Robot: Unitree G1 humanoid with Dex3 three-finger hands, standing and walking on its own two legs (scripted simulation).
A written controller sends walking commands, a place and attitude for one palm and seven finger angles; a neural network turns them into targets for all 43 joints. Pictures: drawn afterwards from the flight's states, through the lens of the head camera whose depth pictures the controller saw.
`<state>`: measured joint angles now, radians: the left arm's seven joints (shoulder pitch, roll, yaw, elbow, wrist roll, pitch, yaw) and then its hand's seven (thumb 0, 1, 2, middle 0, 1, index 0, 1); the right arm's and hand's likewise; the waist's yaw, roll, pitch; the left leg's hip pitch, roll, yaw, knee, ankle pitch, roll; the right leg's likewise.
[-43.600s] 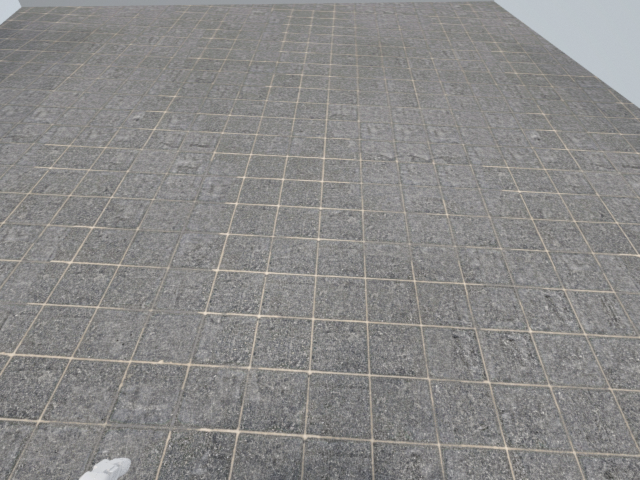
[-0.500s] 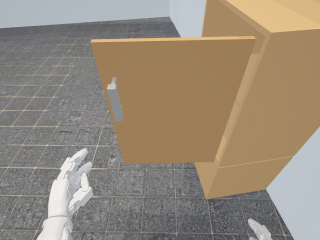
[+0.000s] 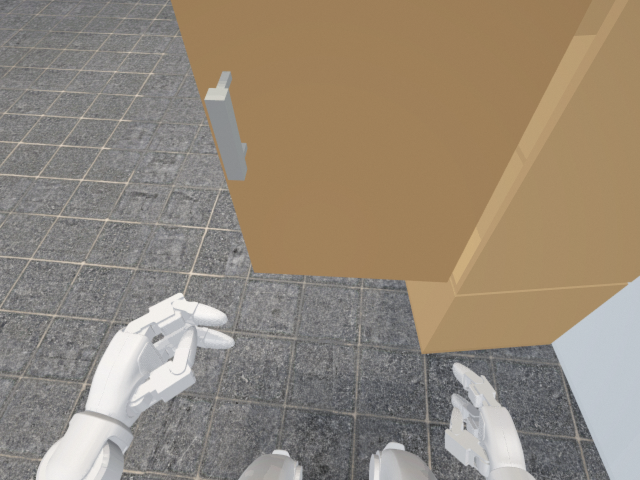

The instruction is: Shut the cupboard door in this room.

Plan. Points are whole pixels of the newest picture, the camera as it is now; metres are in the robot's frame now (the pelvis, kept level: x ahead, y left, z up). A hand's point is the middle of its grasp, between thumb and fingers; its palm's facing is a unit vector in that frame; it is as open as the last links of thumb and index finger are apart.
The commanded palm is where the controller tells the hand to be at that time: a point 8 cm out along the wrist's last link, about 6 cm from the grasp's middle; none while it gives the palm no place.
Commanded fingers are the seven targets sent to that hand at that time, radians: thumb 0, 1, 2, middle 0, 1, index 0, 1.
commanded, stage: raise the hand and make a fist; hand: left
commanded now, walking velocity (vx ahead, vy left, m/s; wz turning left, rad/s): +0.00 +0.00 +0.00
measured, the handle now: (231, 127) +0.51 +0.16 +0.14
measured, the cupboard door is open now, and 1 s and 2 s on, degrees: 82 82 82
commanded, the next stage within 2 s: bring the fist close to the handle in 1.16 s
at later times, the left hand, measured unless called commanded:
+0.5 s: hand (114, 332) +0.23 +0.21 +0.13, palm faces +0.08 -1.00 -0.05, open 3.1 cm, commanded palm +0.21 +0.25 +0.12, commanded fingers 0.00 0.90 0.90 -1.30 -1.50 -1.30 -1.50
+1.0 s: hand (126, 315) +0.25 +0.21 +0.12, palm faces +0.00 -1.00 -0.02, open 3.1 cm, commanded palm +0.23 +0.27 +0.15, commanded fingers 0.00 0.90 0.90 -1.30 -1.50 -1.30 -1.50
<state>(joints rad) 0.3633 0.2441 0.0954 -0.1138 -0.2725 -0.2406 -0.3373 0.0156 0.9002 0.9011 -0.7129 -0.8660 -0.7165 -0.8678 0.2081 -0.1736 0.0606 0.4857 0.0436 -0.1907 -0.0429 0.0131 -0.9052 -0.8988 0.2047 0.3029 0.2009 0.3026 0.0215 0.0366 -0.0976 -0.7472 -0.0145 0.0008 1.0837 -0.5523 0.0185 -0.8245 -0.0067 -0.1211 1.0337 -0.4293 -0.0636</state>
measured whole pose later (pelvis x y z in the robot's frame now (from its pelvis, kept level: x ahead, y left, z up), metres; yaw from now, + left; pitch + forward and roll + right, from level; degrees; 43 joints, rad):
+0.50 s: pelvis +0.02 +0.02 +0.03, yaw +0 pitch +8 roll -1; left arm 0.42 0.24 0.18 -0.19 -0.30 -0.27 -0.17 0.02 0.90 0.90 -1.18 -1.37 -1.18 -1.37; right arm 0.26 -0.24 0.03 0.48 0.04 -0.23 -0.07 0.01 -0.91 -0.90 0.20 0.30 0.20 0.30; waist 0.02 0.03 -0.11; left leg -0.53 -0.02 0.01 0.89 -0.50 0.04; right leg -0.60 0.00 -0.11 0.85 -0.38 -0.04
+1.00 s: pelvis +0.03 +0.03 +0.05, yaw -1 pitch +5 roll -1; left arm 0.33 0.24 0.16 -0.11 -0.27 -0.09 -0.22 0.02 0.90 0.90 -1.29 -1.50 -1.29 -1.50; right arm 0.28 -0.25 0.05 0.55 0.05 -0.25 -0.07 0.01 -0.91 -0.90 0.20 0.30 0.20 0.30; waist 0.02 0.04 -0.07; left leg -0.38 -0.04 0.02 0.73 -0.43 0.06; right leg -0.46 -0.01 -0.08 0.70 -0.32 -0.02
